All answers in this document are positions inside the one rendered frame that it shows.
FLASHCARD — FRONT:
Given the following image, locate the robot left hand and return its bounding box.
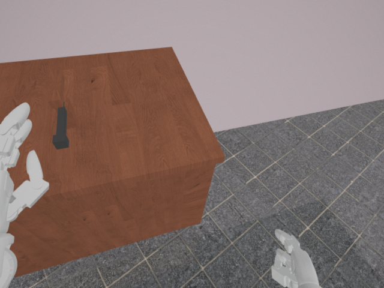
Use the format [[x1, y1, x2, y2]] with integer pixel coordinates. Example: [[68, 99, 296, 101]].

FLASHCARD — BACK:
[[0, 103, 49, 234]]

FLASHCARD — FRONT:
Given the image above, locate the left robot forearm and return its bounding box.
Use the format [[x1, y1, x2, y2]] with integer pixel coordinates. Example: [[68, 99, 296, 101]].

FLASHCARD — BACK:
[[0, 233, 17, 288]]

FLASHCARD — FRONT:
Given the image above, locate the robot right hand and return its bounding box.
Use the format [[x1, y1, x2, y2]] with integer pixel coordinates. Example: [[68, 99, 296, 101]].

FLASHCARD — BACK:
[[271, 229, 319, 288]]

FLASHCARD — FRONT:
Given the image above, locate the tap lever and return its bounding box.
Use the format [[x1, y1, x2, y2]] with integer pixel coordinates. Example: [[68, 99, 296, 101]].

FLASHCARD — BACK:
[[52, 106, 69, 149]]

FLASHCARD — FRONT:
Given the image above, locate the counter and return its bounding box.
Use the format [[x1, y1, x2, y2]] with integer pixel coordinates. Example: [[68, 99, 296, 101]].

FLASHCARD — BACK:
[[0, 47, 225, 277]]

